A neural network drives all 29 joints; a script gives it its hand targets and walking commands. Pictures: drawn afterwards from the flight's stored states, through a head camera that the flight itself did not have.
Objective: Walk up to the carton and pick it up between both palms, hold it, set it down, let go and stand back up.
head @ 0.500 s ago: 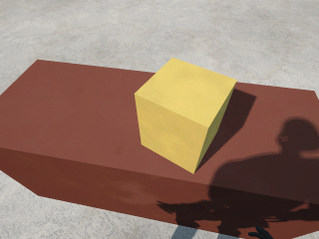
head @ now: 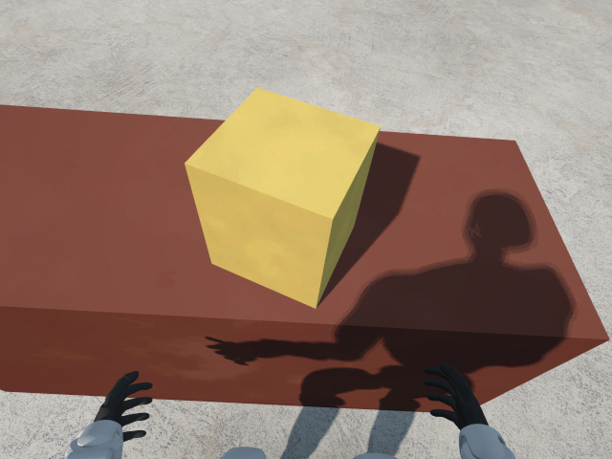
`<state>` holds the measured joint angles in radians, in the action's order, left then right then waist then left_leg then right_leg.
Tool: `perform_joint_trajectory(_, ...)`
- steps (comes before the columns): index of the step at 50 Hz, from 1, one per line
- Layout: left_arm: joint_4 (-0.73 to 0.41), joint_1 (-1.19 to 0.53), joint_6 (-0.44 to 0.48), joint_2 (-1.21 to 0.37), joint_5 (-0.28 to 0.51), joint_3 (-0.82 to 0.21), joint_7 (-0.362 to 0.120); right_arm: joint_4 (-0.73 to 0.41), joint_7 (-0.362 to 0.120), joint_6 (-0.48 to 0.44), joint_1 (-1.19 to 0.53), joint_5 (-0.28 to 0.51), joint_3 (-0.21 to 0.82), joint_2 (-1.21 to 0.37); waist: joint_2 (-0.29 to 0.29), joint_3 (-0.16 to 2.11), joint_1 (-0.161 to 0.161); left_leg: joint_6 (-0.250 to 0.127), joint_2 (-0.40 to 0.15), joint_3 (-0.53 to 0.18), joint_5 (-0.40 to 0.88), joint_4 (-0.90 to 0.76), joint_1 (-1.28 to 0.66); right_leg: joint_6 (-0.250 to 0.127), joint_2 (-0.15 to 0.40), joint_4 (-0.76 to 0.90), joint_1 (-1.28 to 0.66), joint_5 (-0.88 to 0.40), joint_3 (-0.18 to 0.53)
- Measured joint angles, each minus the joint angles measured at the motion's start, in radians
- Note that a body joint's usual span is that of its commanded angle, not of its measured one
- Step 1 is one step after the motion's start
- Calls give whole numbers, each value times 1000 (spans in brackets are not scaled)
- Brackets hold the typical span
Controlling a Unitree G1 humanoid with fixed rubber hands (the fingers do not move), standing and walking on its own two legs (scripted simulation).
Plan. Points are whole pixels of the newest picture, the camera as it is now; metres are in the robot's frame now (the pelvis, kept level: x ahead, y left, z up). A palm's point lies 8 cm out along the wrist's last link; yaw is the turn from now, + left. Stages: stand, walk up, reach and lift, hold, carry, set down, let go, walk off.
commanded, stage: reach and lift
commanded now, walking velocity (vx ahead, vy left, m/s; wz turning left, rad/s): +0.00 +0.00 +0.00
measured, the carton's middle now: (287, 202) +0.49 +0.08 +0.00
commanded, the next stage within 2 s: none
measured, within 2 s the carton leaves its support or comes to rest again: neither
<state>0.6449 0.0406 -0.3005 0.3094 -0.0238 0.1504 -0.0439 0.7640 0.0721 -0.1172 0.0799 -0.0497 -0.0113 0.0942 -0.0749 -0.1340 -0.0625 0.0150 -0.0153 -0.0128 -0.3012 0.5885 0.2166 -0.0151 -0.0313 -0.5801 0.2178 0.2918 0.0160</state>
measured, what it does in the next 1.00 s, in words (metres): shifts its weight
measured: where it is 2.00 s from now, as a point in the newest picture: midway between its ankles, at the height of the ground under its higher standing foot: outside the picture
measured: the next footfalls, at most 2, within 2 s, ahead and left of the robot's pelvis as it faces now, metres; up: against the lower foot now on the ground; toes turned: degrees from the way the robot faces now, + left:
none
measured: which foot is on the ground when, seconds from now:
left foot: down 0.00-1.00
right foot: down 0.00-1.00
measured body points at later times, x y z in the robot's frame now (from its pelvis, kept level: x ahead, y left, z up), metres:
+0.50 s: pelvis +0.02 +0.05 +0.00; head +0.03 +0.08 +0.45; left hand +0.20 +0.32 -0.08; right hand +0.20 -0.14 -0.07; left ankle +0.01 +0.13 -0.73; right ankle +0.02 -0.11 -0.73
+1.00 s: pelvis +0.02 +0.08 +0.00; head +0.02 +0.11 +0.45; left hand +0.21 +0.34 -0.05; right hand +0.22 -0.10 -0.05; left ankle +0.01 +0.13 -0.73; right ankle +0.02 -0.11 -0.73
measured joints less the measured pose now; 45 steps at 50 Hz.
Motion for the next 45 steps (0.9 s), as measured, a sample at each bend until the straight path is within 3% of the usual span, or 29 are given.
perform_joint_trajectory(13, -50, 40, 150, 34, 52, -34, -79, 3, 76, -117, 22, 66, 52, -70, 37, -10, 5, -21, 13, 2, 2, -30, -49, 24, 14, 75, -73, -23, 2)
perform_joint_trajectory(26, -85, 77, 236, 20, 103, -98, -84, -57, 87, -165, 73, 92, 15, -53, 49, -3, -9, -58, 18, 41, -26, -20, -86, 48, 21, 123, -124, -36, 40)
perform_joint_trajectory(45, -179, 151, 375, 58, 188, -181, -141, -131, 145, -232, 92, 123, -8, -92, 102, -1, -8, -95, 25, 54, -68, 38, -94, 34, 27, 137, -164, -30, 49)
